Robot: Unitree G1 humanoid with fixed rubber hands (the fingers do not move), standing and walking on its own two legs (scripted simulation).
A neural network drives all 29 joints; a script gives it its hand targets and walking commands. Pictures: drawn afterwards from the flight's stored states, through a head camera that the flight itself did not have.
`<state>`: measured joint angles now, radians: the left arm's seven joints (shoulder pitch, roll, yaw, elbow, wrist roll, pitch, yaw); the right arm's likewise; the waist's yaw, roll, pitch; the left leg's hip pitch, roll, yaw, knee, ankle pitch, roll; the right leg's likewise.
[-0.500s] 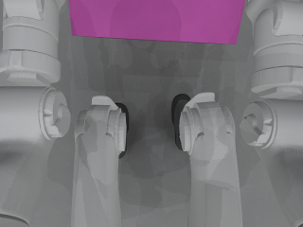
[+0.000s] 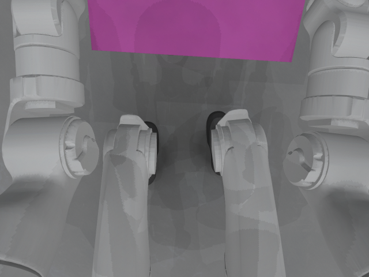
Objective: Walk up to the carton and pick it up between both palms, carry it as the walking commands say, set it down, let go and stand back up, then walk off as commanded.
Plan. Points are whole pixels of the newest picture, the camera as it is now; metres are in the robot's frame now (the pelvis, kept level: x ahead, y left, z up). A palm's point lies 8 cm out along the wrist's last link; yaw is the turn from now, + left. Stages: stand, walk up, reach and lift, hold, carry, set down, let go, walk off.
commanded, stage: reach and lift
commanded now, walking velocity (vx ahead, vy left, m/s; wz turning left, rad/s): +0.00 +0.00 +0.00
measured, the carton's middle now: out of the picture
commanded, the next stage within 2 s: none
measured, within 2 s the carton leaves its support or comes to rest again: neither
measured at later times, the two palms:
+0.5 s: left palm out of the picture +0.55 +0.14 -0.05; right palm out of the picture +0.52 -0.21 -0.05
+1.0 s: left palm out of the picture +0.53 +0.14 +0.05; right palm out of the picture +0.49 -0.21 +0.04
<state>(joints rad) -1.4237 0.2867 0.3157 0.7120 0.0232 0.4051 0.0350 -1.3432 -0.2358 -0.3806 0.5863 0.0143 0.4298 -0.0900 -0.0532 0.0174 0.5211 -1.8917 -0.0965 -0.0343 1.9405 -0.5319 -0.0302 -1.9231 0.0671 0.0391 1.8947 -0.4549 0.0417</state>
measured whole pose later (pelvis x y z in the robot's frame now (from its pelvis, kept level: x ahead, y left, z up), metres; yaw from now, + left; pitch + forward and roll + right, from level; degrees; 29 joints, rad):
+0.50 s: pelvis +0.00 +0.00 +0.06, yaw +0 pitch +24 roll +0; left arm -1.33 0.25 0.34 0.65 0.04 0.43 0.01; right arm -1.25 -0.19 -0.39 0.50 -0.01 0.46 -0.09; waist -0.05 0.02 0.52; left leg -1.68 -0.10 -0.05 1.76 -0.50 -0.03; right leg -1.71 0.08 0.06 1.72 -0.43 0.05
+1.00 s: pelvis +0.03 +0.00 +0.11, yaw +0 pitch +32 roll +1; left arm -1.09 0.17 0.36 0.76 0.09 0.40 0.00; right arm -0.99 -0.09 -0.39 0.58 -0.07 0.44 -0.08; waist -0.05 0.03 0.09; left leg -1.63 -0.10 -0.06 1.55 -0.47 -0.03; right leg -1.66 0.10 0.08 1.52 -0.41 0.04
